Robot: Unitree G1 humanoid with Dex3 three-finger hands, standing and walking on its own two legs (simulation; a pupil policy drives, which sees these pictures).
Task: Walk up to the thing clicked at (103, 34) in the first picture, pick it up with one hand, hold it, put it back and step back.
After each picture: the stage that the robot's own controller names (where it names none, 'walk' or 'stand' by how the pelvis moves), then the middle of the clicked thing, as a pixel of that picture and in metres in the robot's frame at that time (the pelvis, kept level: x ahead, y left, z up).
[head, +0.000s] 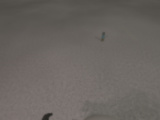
stand; (103, 36) +2.02 -0.27 -0.66
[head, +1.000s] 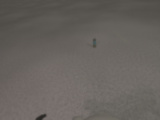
walk; (94, 43) +1.90 +0.08 -0.63
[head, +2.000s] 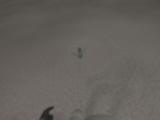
walk; (80, 53) +1.30 +0.30 -0.65
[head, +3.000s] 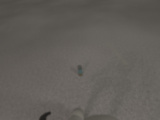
walk; (80, 71) +0.87 +0.24 -0.65
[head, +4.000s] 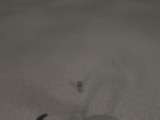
walk; (80, 87) +0.58 +0.18 -0.64
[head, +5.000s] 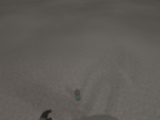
stand; (77, 95) +0.46 +0.17 -0.65
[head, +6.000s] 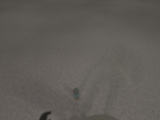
stand; (76, 94) +0.45 +0.18 -0.64
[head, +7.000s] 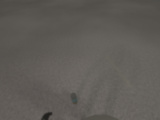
stand; (74, 98) +0.41 +0.22 -0.66
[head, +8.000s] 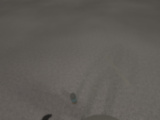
stand; (73, 98) +0.41 +0.22 -0.66
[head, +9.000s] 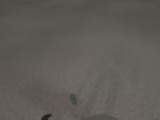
stand; (73, 99) +0.40 +0.22 -0.66
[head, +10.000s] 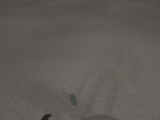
stand; (73, 99) +0.40 +0.23 -0.66
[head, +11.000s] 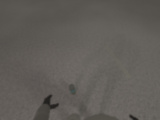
go down; (72, 89) +0.42 +0.21 -0.63
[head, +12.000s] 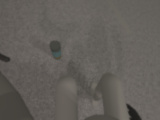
go down; (56, 51) +0.51 +0.22 -0.24
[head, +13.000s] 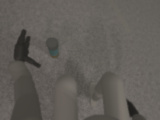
close in; (53, 50) +0.51 +0.22 -0.22
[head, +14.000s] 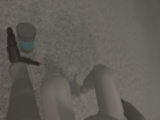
close in; (26, 41) +0.50 +0.25 -0.18
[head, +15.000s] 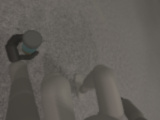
lift; (30, 45) +0.47 +0.24 -0.18
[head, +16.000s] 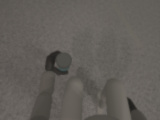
lift; (63, 64) +0.37 +0.20 -0.03
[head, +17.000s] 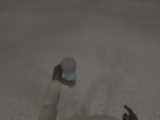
hold; (70, 75) +0.32 +0.15 +0.09
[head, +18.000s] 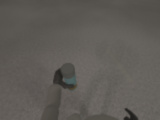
hold; (70, 79) +0.31 +0.15 +0.04
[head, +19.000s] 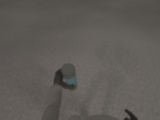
hold; (70, 79) +0.31 +0.15 +0.04
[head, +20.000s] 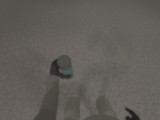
crouch; (66, 69) +0.38 +0.16 -0.02
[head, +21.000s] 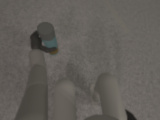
lower; (50, 42) +0.52 +0.19 -0.04
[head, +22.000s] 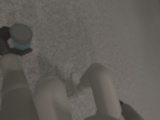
lower; (22, 43) +0.49 +0.23 -0.18
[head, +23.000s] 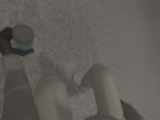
lower; (24, 43) +0.49 +0.23 -0.18
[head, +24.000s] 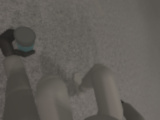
lower; (25, 44) +0.48 +0.23 -0.19
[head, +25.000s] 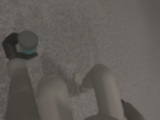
lower; (28, 47) +0.47 +0.23 -0.18
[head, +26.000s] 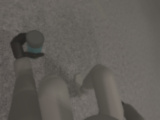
open; (34, 48) +0.48 +0.21 -0.18
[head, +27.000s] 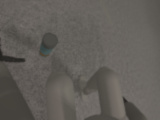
stand; (46, 47) +0.47 +0.20 -0.19
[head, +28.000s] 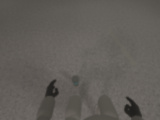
stand; (75, 81) +0.42 +0.14 -0.49
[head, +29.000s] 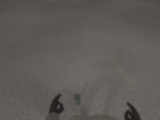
stand; (77, 99) +0.39 +0.14 -0.60
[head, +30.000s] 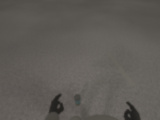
stand; (77, 100) +0.38 +0.14 -0.60
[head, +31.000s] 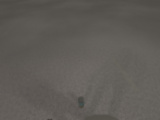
stand; (81, 102) +0.39 +0.13 -0.65
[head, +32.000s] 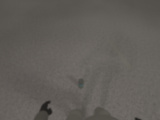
walk; (81, 84) +0.48 +0.10 -0.64
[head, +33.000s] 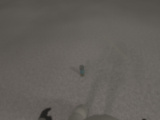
walk; (82, 71) +0.75 +0.18 -0.63
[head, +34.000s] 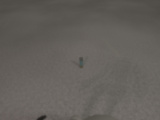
stand; (81, 62) +1.06 +0.20 -0.63
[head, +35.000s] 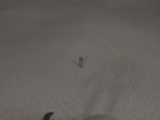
stand; (80, 62) +1.04 +0.19 -0.66
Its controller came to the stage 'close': yes
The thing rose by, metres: 0.69
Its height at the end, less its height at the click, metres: +0.00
